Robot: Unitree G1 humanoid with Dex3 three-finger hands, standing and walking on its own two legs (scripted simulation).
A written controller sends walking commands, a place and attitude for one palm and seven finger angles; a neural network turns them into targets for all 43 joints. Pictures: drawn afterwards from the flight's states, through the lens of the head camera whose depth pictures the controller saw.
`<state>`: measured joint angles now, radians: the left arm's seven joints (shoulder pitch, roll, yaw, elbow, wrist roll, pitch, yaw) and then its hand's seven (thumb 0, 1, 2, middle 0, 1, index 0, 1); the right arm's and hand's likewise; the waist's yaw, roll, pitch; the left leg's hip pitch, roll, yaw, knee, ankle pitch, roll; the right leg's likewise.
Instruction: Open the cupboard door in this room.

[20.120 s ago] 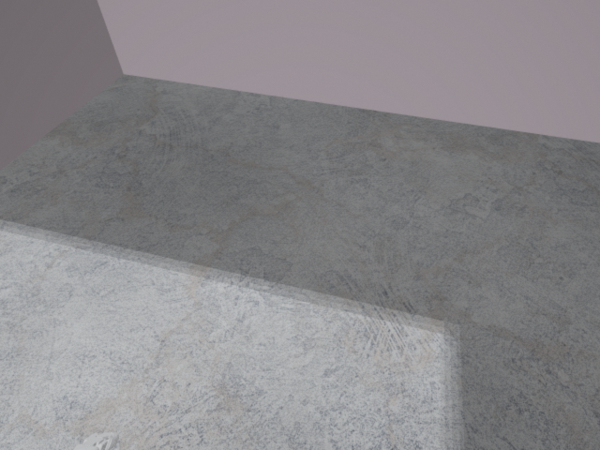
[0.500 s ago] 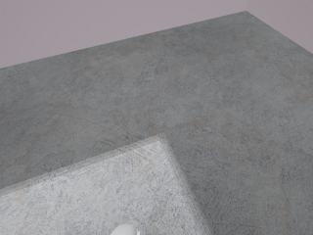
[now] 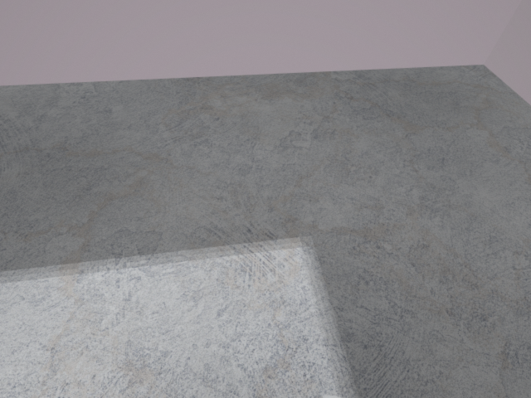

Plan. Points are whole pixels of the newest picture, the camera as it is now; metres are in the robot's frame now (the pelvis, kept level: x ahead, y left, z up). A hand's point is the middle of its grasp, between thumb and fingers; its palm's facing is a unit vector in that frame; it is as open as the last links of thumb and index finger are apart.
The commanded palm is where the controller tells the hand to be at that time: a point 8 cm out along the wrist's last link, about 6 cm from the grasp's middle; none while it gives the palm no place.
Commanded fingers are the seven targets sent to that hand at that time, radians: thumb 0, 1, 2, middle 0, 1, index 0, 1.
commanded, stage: turn or walk to find it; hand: left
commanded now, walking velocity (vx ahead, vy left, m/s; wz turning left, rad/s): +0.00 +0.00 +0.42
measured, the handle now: out of the picture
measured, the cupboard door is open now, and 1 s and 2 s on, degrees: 0 0 0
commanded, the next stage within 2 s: stand and wait in 1.24 s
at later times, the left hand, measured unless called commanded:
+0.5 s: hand out of the picture -0.04 +0.15 -0.16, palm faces +0.27 -0.93 -0.26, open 7.3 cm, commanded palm none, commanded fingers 0.00 0.90 0.90 -0.20 -0.30 -0.20 -0.30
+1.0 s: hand out of the picture -0.09 +0.19 -0.16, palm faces +0.45 -0.85 -0.27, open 7.3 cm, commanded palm none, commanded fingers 0.00 0.90 0.90 -0.20 -0.30 -0.20 -0.30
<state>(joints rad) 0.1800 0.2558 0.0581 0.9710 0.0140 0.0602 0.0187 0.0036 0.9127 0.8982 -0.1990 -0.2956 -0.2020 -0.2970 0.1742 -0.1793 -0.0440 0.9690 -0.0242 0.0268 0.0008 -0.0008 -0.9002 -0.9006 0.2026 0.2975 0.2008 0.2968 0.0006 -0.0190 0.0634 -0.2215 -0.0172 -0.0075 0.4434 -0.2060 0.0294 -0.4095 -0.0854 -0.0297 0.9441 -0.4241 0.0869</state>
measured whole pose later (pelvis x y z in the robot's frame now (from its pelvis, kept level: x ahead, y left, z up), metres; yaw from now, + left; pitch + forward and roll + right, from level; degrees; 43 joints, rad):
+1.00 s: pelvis -0.08 -0.04 +0.00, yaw +26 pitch -1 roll +1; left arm 0.15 0.23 0.05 0.96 0.01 0.05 0.02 0.00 0.91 0.90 -0.20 -0.30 -0.20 -0.30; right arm 0.18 -0.19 -0.05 0.97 -0.03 0.04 0.00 0.00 -0.90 -0.90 0.20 0.30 0.20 0.30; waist -0.02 0.00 0.07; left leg -0.24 -0.03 -0.07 0.47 -0.23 0.00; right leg -0.35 -0.05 -0.03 0.77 -0.43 0.08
